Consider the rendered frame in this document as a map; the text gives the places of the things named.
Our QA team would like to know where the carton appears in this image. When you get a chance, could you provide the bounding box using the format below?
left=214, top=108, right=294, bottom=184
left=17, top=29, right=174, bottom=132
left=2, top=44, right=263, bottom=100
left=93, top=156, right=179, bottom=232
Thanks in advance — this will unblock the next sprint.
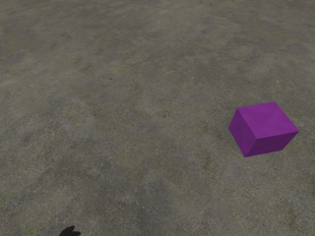
left=228, top=101, right=299, bottom=157

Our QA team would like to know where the robot left hand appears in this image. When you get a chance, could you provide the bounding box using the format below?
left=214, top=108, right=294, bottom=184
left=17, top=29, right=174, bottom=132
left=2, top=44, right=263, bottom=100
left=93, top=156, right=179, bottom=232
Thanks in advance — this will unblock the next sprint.
left=59, top=225, right=81, bottom=236

